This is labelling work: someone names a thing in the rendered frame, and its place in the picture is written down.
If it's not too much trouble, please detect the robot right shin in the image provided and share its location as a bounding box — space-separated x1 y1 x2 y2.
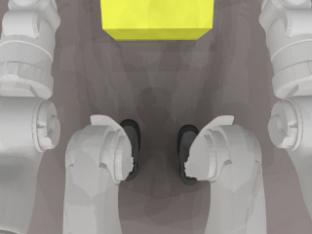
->
184 115 262 181

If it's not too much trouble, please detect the left robot thigh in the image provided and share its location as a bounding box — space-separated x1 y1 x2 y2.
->
62 125 130 234

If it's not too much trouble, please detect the left robot upper arm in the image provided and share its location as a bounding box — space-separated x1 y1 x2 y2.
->
0 96 60 234

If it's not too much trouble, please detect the carton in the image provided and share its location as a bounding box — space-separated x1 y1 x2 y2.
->
100 0 215 41

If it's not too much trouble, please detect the robot right forearm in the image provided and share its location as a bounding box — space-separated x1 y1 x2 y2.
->
258 0 312 99

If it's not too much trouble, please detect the right robot upper arm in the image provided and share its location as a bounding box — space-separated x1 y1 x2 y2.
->
267 95 312 220

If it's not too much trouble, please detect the robot left forearm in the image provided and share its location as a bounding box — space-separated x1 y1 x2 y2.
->
0 0 61 99

